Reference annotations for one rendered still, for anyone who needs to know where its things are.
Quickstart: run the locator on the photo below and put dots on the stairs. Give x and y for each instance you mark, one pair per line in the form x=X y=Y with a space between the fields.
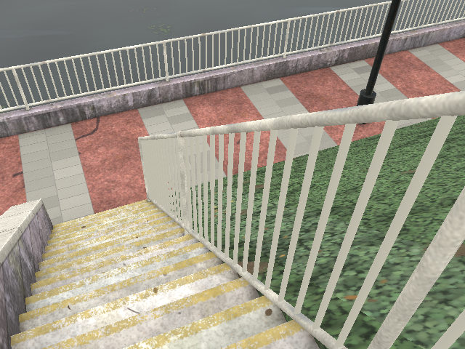
x=129 y=278

